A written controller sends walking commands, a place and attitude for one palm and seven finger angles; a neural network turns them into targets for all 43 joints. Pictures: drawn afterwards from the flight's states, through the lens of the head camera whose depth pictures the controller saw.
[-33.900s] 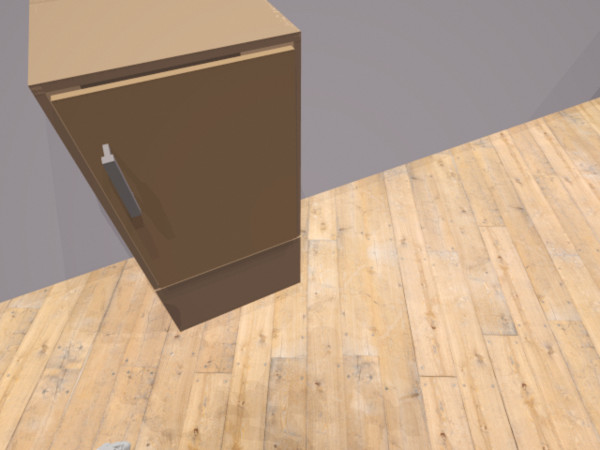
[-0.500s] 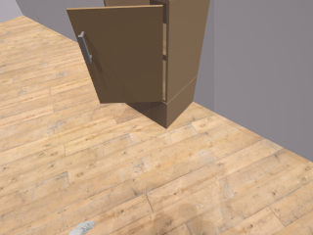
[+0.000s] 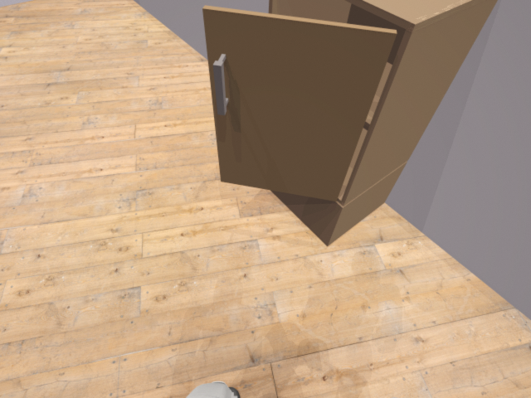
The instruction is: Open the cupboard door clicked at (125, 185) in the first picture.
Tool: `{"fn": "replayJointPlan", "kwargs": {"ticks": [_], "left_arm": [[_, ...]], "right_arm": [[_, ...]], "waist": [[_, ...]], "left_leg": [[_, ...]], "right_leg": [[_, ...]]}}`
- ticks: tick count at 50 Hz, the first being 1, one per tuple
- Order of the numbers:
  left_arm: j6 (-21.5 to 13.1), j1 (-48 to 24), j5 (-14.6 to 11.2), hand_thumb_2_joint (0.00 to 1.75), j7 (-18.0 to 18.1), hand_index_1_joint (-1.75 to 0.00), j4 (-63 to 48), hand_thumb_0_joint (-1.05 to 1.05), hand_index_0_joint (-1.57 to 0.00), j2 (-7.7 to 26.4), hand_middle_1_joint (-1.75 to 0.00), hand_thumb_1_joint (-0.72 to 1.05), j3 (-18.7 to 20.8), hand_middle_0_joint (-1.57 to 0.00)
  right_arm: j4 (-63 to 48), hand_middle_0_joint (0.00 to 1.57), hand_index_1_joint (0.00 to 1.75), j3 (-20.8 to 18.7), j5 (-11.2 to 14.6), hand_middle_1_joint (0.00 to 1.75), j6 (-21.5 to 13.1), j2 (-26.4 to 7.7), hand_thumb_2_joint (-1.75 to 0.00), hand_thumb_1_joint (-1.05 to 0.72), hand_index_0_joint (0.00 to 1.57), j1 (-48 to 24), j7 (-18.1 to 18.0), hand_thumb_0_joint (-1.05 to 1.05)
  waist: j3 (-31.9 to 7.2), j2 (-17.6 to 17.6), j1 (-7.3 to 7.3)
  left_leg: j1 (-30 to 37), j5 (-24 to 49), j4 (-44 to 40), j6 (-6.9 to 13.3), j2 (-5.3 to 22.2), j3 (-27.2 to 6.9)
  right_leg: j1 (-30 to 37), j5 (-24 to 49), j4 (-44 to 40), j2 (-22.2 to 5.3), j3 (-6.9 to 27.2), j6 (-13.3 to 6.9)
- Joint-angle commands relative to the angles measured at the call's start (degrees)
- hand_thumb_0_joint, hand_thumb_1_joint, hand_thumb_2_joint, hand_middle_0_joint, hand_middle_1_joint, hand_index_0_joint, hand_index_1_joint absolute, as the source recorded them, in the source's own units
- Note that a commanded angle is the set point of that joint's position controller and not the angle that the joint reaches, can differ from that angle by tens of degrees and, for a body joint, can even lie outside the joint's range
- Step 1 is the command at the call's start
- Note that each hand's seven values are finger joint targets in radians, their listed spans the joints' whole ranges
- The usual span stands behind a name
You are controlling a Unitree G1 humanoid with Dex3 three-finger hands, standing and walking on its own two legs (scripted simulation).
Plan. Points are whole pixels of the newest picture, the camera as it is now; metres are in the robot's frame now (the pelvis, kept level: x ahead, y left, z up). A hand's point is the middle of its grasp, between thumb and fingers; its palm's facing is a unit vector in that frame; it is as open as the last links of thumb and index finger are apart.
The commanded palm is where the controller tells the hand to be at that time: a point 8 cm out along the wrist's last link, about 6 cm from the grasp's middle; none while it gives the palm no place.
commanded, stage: take the last steps up to it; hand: left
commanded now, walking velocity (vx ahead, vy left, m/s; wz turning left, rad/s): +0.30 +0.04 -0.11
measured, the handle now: (222, 85) +0.80 +0.22 -0.01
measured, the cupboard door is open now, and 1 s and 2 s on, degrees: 41 41 41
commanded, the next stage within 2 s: come to a stop and stand still in 0.50 s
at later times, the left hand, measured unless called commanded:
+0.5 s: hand (170, 305) +0.27 +0.22 -0.15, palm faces -0.07 -0.98 -0.17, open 7.3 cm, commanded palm none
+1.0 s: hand (180, 298) +0.29 +0.21 -0.16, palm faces -0.06 -0.97 -0.22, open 7.3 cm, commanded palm none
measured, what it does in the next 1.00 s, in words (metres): walks ahead: right foot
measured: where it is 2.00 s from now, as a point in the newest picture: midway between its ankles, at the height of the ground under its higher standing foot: (251, 392)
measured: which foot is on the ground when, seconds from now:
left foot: down 0.00-0.66, up 0.68-1.00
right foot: down 0.00-0.00, up 0.02-0.62, down 0.64-1.00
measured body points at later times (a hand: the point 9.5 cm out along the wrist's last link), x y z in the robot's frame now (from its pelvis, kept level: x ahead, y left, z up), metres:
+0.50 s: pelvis +0.15 +0.05 +0.02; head +0.17 +0.06 +0.46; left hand +0.28 +0.27 -0.13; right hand +0.05 -0.15 -0.14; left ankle +0.09 +0.10 -0.73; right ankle +0.20 -0.08 -0.67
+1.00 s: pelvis +0.21 +0.03 +0.01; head +0.25 +0.02 +0.46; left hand +0.30 +0.26 -0.14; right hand +0.26 -0.22 -0.14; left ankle +0.23 +0.16 -0.69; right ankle +0.22 -0.07 -0.73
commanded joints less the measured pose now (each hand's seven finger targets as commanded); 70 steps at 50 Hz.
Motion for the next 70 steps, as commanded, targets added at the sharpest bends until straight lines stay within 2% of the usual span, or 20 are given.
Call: {"fn": "replayJointPlan", "kwargs": {"ticks": [1, 2, 5, 10, 18, 26, 30, 31, 32, 33, 34, 38, 50, 51, 52, 53, 56, 57, 60, 70], "left_arm": [[-0.75, -2.94, -1.16, 0.90, 0.35, -0.30, -6.65, 0.00, -0.20, 5.74, -0.30, 0.90, 0.90, -0.20], [-0.55, -5.84, -0.98, 0.90, 0.67, -0.30, -7.40, 0.00, -0.20, 6.26, -0.30, 0.90, 1.19, -0.20], [0.26, -8.16, -0.44, 0.90, -0.35, -0.30, -5.82, 0.00, -0.20, 5.14, -0.30, 0.90, 1.68, -0.20], [2.11, -5.44, -0.28, 0.90, -0.33, -0.30, -5.46, 0.00, -0.20, 3.21, -0.30, 0.90, 2.30, -0.20], [3.10, -15.13, -0.59, 0.90, -0.56, -0.30, -9.93, 0.00, -0.20, 4.71, -0.30, 0.90, 2.20, -0.20], [2.20, -25.44, -0.72, 0.90, -0.63, -0.30, -13.82, 0.00, -0.20, 4.06, -0.30, 0.90, 0.34, -0.20], [1.45, -17.81, -0.87, 0.90, -0.35, -0.30, -11.68, 0.00, -0.20, 5.39, -0.30, 0.90, 0.62, -0.20], [1.02, -11.90, -0.89, 0.90, -0.17, -0.30, -9.92, 0.00, -0.20, 6.22, -0.30, 0.90, 1.13, -0.20], [0.31, -4.58, -0.83, 0.90, 0.58, -0.30, -7.60, 0.00, -0.20, 10.23, -0.30, 0.90, 2.26, -0.20], [0.02, -0.61, -1.35, 0.90, 1.19, -0.30, -5.88, 0.00, -0.20, 14.09, -0.30, 0.90, 2.92, -0.20], [0.05, -3.70, -1.68, 0.90, 1.78, -0.30, -6.63, 0.00, -0.20, 13.14, -0.30, 0.90, 1.70, -0.20], [0.96, -15.19, -1.08, 0.90, 2.87, -0.30, -9.67, 0.00, -0.20, 9.06, -0.30, 0.90, 1.06, -0.20], [2.53, -16.48, 0.07, 0.90, 2.11, -0.30, -10.98, 0.00, -0.20, 12.66, -0.30, 0.90, 3.14, -0.20], [2.67, -17.05, -0.19, 0.90, 2.06, -0.30, -11.01, 0.00, -0.20, 12.90, -0.30, 0.90, 3.14, -0.20], [1.76, -11.50, -0.68, 0.90, 4.61, -0.30, -11.37, 0.00, -0.20, 14.30, -0.30, 0.90, 1.98, -0.20], [2.16, -13.42, -0.70, 0.90, 4.18, -0.30, -13.73, 0.00, -0.20, 16.48, -0.30, 0.90, 2.05, -0.20], [3.11, -13.39, -0.68, 0.90, 3.22, -0.30, -14.00, 0.00, -0.20, 10.10, -0.30, 0.90, 0.80, -0.20], [3.79, -13.56, -0.19, 0.90, 3.01, -0.30, -13.82, 0.00, -0.20, 10.08, -0.30, 0.90, 0.35, -0.20], [4.56, -12.52, 0.10, 0.90, 2.05, -0.30, -13.60, 0.00, -0.20, 9.27, -0.30, 0.90, -0.27, -0.20], [3.15, -11.19, -0.40, 0.90, 1.47, -0.30, -12.93, 0.00, -0.20, 9.96, -0.30, 0.90, -0.64, -0.20]], "right_arm": [[3.16, 0.20, 0.30, -3.47, -0.40, 0.30, -1.47, -15.42, -0.90, -0.90, 0.20, 25.67, -2.54, 0.00], [2.75, 0.20, 0.30, -2.96, -0.33, 0.30, -1.06, -14.21, -0.90, -0.90, 0.20, 21.82, -2.87, 0.00], [-0.11, 0.20, 0.30, -0.67, -0.08, 0.30, -2.52, -6.72, -0.90, -0.90, 0.20, 12.05, -3.27, 0.00], [1.03, 0.20, 0.30, 0.05, 0.14, 0.30, -3.79, -1.93, -0.90, -0.90, 0.20, 13.59, -3.83, 0.00], [2.74, 0.20, 0.30, 0.85, -0.14, 0.30, -3.63, -2.57, -0.90, -0.90, 0.20, 17.99, -4.37, 0.00], [6.74, 0.20, 0.30, 1.16, -1.08, 0.30, -2.58, -2.98, -0.90, -0.90, 0.20, 25.53, -4.52, 0.00], [7.46, 0.20, 0.30, 1.04, -0.31, 0.30, -1.75, -3.38, -0.90, -0.90, 0.20, 24.57, -4.52, 0.00], [6.91, 0.20, 0.30, 1.07, 0.33, 0.30, -1.75, -3.50, -0.90, -0.90, 0.20, 22.78, -4.53, 0.00], [5.65, 0.20, 0.30, 0.84, 1.16, 0.30, -1.79, -2.14, -0.90, -0.90, 0.20, 21.56, -4.43, 0.00], [4.33, 0.20, 0.30, 0.95, 1.71, 0.30, -1.42, -0.80, -0.90, -0.90, 0.20, 20.87, -4.33, 0.00], [4.22, 0.20, 0.30, 1.00, 1.87, 0.30, -0.53, -1.11, -0.90, -0.90, 0.20, 18.18, -4.67, 0.00], [4.96, 0.20, 0.30, 0.81, 1.60, 0.30, 2.67, 2.40, -0.90, -0.90, 0.20, 16.85, -4.33, 0.00], [-0.55, 0.20, 0.30, -0.75, 0.77, 0.30, 3.33, -1.21, -0.90, -0.90, 0.20, 8.52, -2.85, 0.00], [-0.15, 0.20, 0.30, -0.64, 0.73, 0.30, 2.93, -1.56, -0.90, -0.90, 0.20, 9.54, -2.87, 0.00], [-5.26, 0.20, 0.30, -1.46, 0.96, 0.30, 1.73, -6.70, -0.90, -0.90, 0.20, 7.28, -2.79, 0.00], [-7.23, 0.20, 0.30, -1.16, 0.91, 0.30, 1.65, -3.76, -0.90, -0.90, 0.20, 6.88, -2.83, 0.00], [-8.98, 0.20, 0.30, -0.51, -0.20, 0.30, 1.45, -7.96, -0.90, -0.90, 0.20, 6.41, -2.91, 0.00], [-9.83, 0.20, 0.30, -0.36, -0.09, 0.30, 1.47, -8.11, -0.90, -0.90, 0.20, 5.03, -2.93, 0.00], [-10.82, 0.20, 0.30, 0.28, -0.09, 0.30, 1.17, -8.69, -0.90, -0.90, 0.20, 5.36, -3.26, 0.00], [-8.54, 0.20, 0.30, 0.55, 0.11, 0.30, 0.09, -7.73, -0.90, -0.90, 0.20, 7.70, -3.06, 0.00]], "waist": [[-16.29, 19.33, -12.12], [-12.81, 14.02, -10.59], [-2.89, 4.41, -5.76], [-1.89, 6.83, -2.61], [0.86, 4.58, -3.23], [1.11, 5.40, -7.23], [-2.89, 5.06, -4.02], [-5.76, 4.98, -1.14], [-10.62, -0.68, 1.19], [-14.09, -7.66, 1.36], [-10.82, -3.21, 0.41], [-3.64, -2.15, -4.82], [-5.58, -9.40, -3.89], [-5.62, -8.30, -4.69], [-14.65, 7.12, -4.83], [-14.59, 6.43, -5.45], [-6.00, 11.23, -3.85], [-2.15, 13.07, -3.71], [4.42, 9.03, -3.46], [-0.75, -1.89, -3.94]], "left_leg": [[38.07, 7.29, -13.06, 9.22, 19.87, -27.77], [33.04, 4.42, -14.80, 11.09, 21.30, -25.17], [16.66, 7.99, -18.03, 7.21, 15.90, -14.37], [16.09, 20.86, -20.64, 4.69, 12.10, -6.18], [20.91, 30.96, -19.70, 4.18, 12.52, -4.92], [27.25, 42.06, -14.22, 6.77, 13.58, -3.55], [24.49, 45.23, -4.22, 5.27, 11.56, -1.59], [19.16, 41.18, 2.19, 3.72, 9.40, -0.18], [6.74, 25.63, 12.55, 1.12, 4.98, 1.75], [-2.98, -20.50, 27.33, -1.76, -2.57, 2.82], [-0.55, -26.16, 30.60, -1.51, -0.71, -5.13], [3.74, -19.00, 24.10, -1.78, 0.65, -7.19], [8.05, -10.52, 5.08, -2.98, -2.51, -4.88], [11.62, -6.20, -0.84, -2.75, -2.89, -4.52], [13.25, -5.48, -0.04, -2.58, -2.05, -1.89], [11.89, -4.90, -3.32, -1.13, -1.83, -3.49], [8.88, 11.86, -7.63, 3.45, 8.34, -11.27], [6.87, 12.00, -10.33, 4.19, 8.18, -13.10], [2.04, 3.54, -16.15, 5.39, 8.36, -15.57], [7.89, -10.12, -17.17, 3.73, 4.59, -14.71]], "right_leg": [[-32.52, -10.59, 41.44, 5.18, 2.94, -5.12], [-34.93, -9.16, 48.41, 2.54, 7.20, -6.69], [-34.16, 4.47, 49.77, -1.50, 9.59, -5.83], [-34.41, 11.99, 44.74, 0.71, 9.82, -4.77], [-39.56, 15.67, 37.24, 2.48, 9.97, -4.87], [-32.85, 8.72, 18.49, 4.43, 4.57, -7.23], [-17.14, 10.86, 7.62, 7.88, 2.43, -8.52], [-6.55, 21.15, 3.44, 6.77, 3.98, -8.96], [8.31, 46.84, 6.24, -2.49, 14.99, -12.70], [15.52, 73.80, 4.09, -16.78, 27.84, -21.12], [5.46, 74.97, 0.64, -18.39, 25.08, -23.54], [-11.51, 61.54, -3.10, -10.85, 15.92, -17.43], [-12.17, 34.26, -2.44, -7.61, 16.40, -14.13], [-13.35, 31.43, -0.85, -6.60, 15.48, -12.61], [-6.19, 49.78, 4.07, -7.85, 22.36, -11.58], [-7.15, 37.50, 7.16, -6.20, 18.49, -11.31], [-15.43, 11.11, 8.55, 3.16, 8.29, -6.92], [-16.61, 5.01, 9.30, 4.66, 7.02, -6.25], [-18.18, 1.12, 12.82, 5.64, 7.56, -6.18], [-16.11, 10.42, 3.86, 4.23, 13.22, -7.00]]}}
